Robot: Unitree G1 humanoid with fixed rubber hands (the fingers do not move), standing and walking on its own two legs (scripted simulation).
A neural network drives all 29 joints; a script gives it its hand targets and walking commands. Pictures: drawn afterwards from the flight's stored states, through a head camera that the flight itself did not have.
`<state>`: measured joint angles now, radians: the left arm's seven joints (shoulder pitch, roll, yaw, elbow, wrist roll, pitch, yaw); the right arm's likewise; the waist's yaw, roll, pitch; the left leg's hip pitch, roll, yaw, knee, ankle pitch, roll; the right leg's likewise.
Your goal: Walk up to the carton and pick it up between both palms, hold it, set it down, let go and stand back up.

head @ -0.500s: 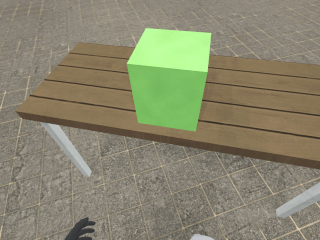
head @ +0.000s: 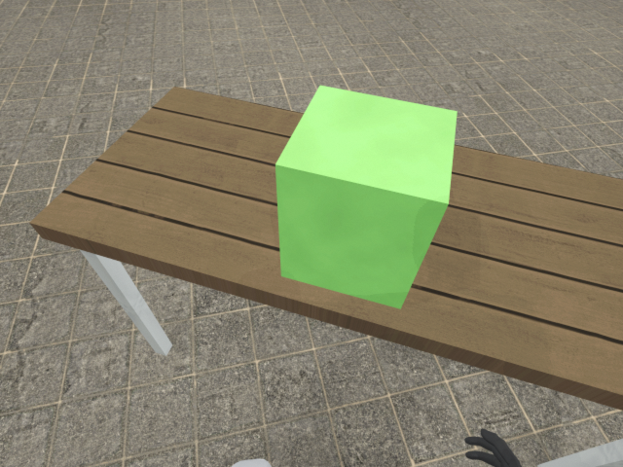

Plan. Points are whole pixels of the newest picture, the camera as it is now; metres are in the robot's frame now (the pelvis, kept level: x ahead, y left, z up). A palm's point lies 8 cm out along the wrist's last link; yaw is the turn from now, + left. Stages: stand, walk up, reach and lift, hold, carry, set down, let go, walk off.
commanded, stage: walk up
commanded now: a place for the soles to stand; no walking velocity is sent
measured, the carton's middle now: (361, 200) +0.50 -0.03 +0.04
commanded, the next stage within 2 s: none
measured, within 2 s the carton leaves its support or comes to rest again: neither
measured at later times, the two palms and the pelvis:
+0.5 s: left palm out of the picture +0.09 +0.25 -0.11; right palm out of the picture +0.09 -0.26 -0.10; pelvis +0.02 +0.00 +0.01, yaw +2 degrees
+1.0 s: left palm out of the picture -0.01 +0.36 -0.09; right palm out of the picture +0.15 -0.19 -0.10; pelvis +0.02 +0.08 +0.01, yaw -3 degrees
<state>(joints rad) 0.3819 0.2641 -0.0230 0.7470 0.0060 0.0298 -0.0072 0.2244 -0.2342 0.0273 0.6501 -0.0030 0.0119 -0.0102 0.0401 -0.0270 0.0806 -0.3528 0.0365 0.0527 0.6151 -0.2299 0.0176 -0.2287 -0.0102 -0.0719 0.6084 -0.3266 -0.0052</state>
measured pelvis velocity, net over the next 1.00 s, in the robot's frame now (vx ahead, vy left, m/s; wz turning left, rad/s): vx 0.02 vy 0.08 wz -0.05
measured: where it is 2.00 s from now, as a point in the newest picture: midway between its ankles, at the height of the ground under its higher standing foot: outside the picture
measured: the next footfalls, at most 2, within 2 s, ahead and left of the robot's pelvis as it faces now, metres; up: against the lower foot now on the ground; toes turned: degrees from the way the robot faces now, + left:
left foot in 1.08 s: +0.13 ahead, +0.26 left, +0.00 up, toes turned -8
right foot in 1.58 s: +0.00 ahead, +0.03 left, +0.00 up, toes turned -18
